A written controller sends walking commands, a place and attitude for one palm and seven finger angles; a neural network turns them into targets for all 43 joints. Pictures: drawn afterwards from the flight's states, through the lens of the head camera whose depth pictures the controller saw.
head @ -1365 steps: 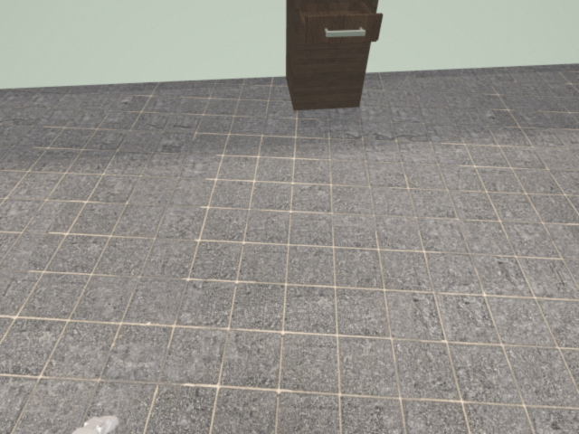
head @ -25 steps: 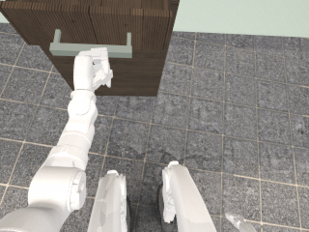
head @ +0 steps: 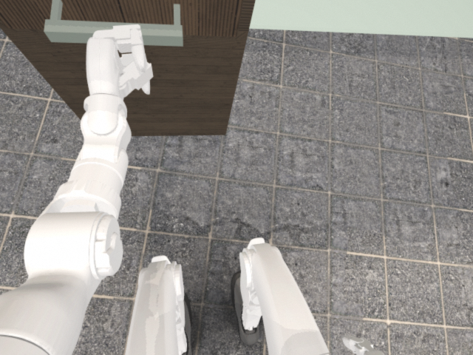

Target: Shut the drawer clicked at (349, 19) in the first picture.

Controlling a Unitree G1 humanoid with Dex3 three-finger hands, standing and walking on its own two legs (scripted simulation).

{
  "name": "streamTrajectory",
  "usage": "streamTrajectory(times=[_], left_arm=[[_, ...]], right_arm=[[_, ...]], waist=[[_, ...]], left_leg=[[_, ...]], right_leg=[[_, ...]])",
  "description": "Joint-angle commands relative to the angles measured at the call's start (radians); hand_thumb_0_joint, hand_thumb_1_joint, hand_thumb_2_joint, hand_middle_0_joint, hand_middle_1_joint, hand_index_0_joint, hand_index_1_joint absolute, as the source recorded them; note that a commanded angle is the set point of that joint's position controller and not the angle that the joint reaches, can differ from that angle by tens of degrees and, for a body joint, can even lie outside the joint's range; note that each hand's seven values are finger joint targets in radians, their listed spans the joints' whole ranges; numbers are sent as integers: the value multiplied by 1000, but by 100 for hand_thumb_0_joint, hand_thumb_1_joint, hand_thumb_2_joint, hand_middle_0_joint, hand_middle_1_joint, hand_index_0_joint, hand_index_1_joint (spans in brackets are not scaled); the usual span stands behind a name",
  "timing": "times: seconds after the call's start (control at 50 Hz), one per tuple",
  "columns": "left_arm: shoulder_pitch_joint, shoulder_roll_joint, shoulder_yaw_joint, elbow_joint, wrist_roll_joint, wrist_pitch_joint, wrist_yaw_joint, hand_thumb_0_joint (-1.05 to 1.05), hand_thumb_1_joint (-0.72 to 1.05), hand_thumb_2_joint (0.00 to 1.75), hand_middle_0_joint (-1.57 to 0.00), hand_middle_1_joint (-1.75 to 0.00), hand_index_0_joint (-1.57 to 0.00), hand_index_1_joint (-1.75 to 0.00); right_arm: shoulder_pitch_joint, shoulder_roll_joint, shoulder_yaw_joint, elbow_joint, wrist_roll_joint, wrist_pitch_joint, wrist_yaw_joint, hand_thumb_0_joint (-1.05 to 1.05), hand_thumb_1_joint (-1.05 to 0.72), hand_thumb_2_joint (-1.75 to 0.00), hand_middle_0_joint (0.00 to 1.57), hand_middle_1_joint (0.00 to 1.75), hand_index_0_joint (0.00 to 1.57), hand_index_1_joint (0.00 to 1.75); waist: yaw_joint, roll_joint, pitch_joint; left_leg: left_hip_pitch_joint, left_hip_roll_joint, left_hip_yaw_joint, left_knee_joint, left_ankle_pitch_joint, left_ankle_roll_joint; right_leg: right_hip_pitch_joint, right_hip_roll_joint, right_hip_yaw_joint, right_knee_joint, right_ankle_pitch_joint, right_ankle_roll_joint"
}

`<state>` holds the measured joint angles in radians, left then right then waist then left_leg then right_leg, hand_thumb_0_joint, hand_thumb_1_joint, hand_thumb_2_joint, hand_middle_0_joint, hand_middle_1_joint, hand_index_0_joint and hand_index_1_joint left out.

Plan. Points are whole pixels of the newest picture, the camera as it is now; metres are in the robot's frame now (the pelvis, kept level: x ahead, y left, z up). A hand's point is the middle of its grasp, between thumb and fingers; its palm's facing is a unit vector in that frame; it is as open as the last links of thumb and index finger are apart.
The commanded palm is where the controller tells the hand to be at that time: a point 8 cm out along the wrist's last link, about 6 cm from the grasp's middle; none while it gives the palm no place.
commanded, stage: push the drawer shut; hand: left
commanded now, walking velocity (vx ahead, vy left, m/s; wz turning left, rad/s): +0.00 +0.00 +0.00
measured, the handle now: (118, 21) +0.64 +0.12 +0.01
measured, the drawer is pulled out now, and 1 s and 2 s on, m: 0.02 0.00 0.00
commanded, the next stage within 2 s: pull the fist back off the drawer in 0.36 s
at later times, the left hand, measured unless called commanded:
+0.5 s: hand (146, 58) +0.58 +0.08 +0.00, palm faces -0.04 -1.00 -0.07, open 2.7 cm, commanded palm +0.60 +0.09 +0.02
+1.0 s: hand (147, 61) +0.57 +0.08 +0.01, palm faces -0.05 -1.00 -0.04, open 3.2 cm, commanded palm +0.53 +0.10 +0.02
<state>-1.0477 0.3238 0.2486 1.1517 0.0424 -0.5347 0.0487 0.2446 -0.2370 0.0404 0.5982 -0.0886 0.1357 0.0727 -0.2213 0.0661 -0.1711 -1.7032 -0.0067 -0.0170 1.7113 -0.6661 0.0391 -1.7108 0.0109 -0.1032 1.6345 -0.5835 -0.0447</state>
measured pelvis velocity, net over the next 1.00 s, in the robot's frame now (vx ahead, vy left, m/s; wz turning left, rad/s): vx -0.01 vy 0.02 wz -0.04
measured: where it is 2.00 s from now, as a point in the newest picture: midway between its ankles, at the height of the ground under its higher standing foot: (214, 331)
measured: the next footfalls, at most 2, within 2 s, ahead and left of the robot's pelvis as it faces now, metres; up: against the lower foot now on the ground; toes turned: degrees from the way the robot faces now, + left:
none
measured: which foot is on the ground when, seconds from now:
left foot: down 0.00-1.00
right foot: down 0.00-1.00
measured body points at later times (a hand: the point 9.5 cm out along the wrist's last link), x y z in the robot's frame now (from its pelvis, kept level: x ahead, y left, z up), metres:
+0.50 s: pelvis -0.02 +0.00 -0.02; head +0.21 +0.05 +0.36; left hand +0.57 +0.14 +0.01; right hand -0.02 -0.25 -0.12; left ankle +0.04 +0.10 -0.51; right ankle +0.07 -0.10 -0.51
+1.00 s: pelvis -0.01 +0.02 -0.01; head +0.21 +0.04 +0.38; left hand +0.56 +0.13 +0.01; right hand -0.04 -0.23 -0.11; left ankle +0.04 +0.10 -0.51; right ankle +0.07 -0.10 -0.51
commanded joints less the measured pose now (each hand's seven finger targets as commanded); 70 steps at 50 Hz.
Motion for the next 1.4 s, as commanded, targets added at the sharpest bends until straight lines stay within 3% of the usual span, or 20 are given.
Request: streamTrajectory(times=[0.0, 0.06, 0.1, 0.14, 0.18, 0.24, 0.4, 0.44, 0.5, 0.56, 0.64, 0.72, 0.9, 0.98, 1.02, 1.12, 1.22, 1.24, 1.3, 1.38], left_arm=[[-564, 141, 5, -220, 9, -71, 9, 0, 90, 90, -140, -160, -140, -160], [-583, 174, 22, -181, 15, -54, 8, 0, 90, 90, -140, -160, -140, -160], [-623, 172, 13, -173, 21, -48, 9, 0, 90, 90, -140, -160, -140, -160], [-648, 220, 40, -152, 30, -38, 13, 0, 90, 90, -140, -160, -140, -160], [-711, 207, 21, -180, 37, -41, 13, 0, 90, 90, -140, -160, -140, -160], [-785, 222, 10, -137, 52, -26, 29, 0, 90, 90, -140, -160, -140, -160], [-966, 241, -27, -152, 74, -19, 58, 0, 90, 90, -140, -160, -140, -160], [-972, 261, -21, -130, 75, -11, 63, 0, 90, 90, -140, -160, -140, -160], [-945, 250, -29, -106, 80, -1, 59, 0, 90, 90, -140, -160, -140, -160], [-904, 259, -13, -68, 70, 17, 54, 0, 90, 90, -140, -160, -140, -160], [-873, 263, -6, -64, 67, 29, 44, 0, 90, 90, -140, -160, -140, -160], [-821, 228, -7, -110, 52, 26, 37, 0, 90, 90, -140, -160, -140, -160], [-540, 168, 11, -209, 32, 26, 24, 0, 90, 90, -140, -160, -140, -160], [-429, 125, 4, -285, 11, 27, 17, 0, 90, 90, -140, -160, -140, -160], [-361, 145, 34, -329, -4, 25, 16, 0, 90, 90, -140, -160, -140, -160], [-320, 101, -1, -437, -20, -2, 12, 0, 90, 90, -140, -160, -140, -160], [-305, 62, -29, -411, -29, -16, 1, 0, 90, 90, -140, -160, -140, -160], [-291, 69, -20, -410, -32, -19, -2, 0, 90, 90, -140, -160, -140, -160], [-89, 118, 7, -686, -63, -5, -22, 0, 90, 90, -140, -160, -140, -160], [250, 24, -84, -855, -121, 130, -63, 0, 90, 90, -140, -160, -140, -160]], right_arm=[[231, -186, -67, -19, -10, 1, -4, 0, -90, -90, 20, 30, 20, 30], [236, -186, -60, -20, -11, 6, -3, 0, -90, -90, 20, 30, 20, 30], [245, -186, -57, -17, -13, 6, -3, 0, -90, -90, 20, 30, 20, 30], [258, -192, -52, -16, -15, 7, -3, 0, -90, -90, 20, 30, 20, 30], [263, -190, -53, -17, -15, 6, -5, 0, -90, -90, 20, 30, 20, 30], [275, -198, -49, 3, -17, 1, -8, 0, -90, -90, 20, 30, 20, 30], [284, -215, -36, 22, -21, -34, -15, 0, -90, -90, 20, 30, 20, 30], [281, -220, -31, 25, -19, -43, -17, 0, -90, -90, 20, 30, 20, 30], [285, -227, -27, 23, -21, -51, -13, 0, -90, -90, 20, 30, 20, 30], [284, -233, -23, 17, -18, -55, -10, 0, -90, -90, 20, 30, 20, 30], [283, -236, -19, 7, -17, -60, -7, 0, -90, -90, 20, 30, 20, 30], [292, -239, -27, 1, -19, -57, 0, 0, -90, -90, 20, 30, 20, 30], [287, -215, -46, -34, -7, -22, 22, 0, -90, -90, 20, 30, 20, 30], [270, -198, -55, -55, 1, -6, 26, 0, -90, -90, 20, 30, 20, 30], [260, -196, -61, -63, 5, 0, 25, 0, -90, -90, 20, 30, 20, 30], [236, -181, -75, -57, 10, -4, 22, 0, -90, -90, 20, 30, 20, 30], [218, -176, -81, -40, 9, -9, 14, 0, -90, -90, 20, 30, 20, 30], [214, -177, -82, -41, 8, -8, 12, 0, -90, -90, 20, 30, 20, 30], [176, -177, -92, -119, 34, 0, 16, 0, -90, -90, 20, 30, 20, 30], [130, -159, -94, -187, 88, 5, 4, 0, -90, -90, 20, 30, 20, 30]], waist=[[-84, 152, -708], [-93, 123, -678], [-104, 148, -669], [-108, 146, -663], [-123, 178, -686], [-157, 165, -645], [-209, 296, -657], [-219, 272, -654], [-205, 314, -637], [-200, 255, -604], [-185, 255, -591], [-164, 293, -609], [-85, 215, -646], [-67, 160, -656], [-43, 135, -662], [-41, 130, -698], [-48, 108, -667], [-42, 107, -679], [67, 197, -912], [92, 36, -840]], left_leg=[[463, 7, -98, -165, 373, -3], [400, 4, -88, -157, 346, 3], [400, 5, -91, -155, 333, 5], [381, 5, -91, -150, 329, 7], [414, 9, -103, -146, 342, 6], [381, 6, -106, -138, 280, 11], [459, 5, -145, -157, 200, 2], [440, 4, -146, -160, 164, 5], [461, 11, -171, -181, 138, -4], [407, 11, -173, -189, 87, 0], [386, 12, -179, -203, 44, -1], [474, 23, -208, -222, 104, -17], [491, 26, -158, -225, 253, -18], [480, 26, -130, -218, 326, -11], [455, 22, -109, -214, 346, -8], [490, 15, -89, -199, 435, -10], [482, 10, -75, -188, 448, -9], [489, 9, -76, -189, 462, -11], [689, 3, -64, -265, 611, -29], [696, 3, -47, -375, 608, -12]], right_leg=[[363, 23, 74, -188, 249, 18], [386, 27, 79, -195, 237, 19], [369, 27, 78, -196, 226, 19], [368, 29, 77, -193, 221, 19], [338, 26, 74, -185, 226, 19], [301, 28, 71, -194, 176, 24], [187, 22, 55, -181, 126, 21], [187, 23, 54, -183, 108, 22], [158, 19, 42, -173, 96, 17], [178, 18, 43, -177, 73, 20], [179, 16, 41, -173, 54, 18], [144, 10, 29, -156, 95, 16], [259, 19, 39, -178, 150, 12], [324, 25, 49, -193, 197, 12], [378, 27, 59, -203, 220, 12], [436, 26, 71, -208, 318, 15], [449, 23, 75, -211, 355, 17], [457, 22, 74, -206, 371, 16], [637, 17, 88, -235, 503, 5], [872, 13, 97, -344, 615, 13]])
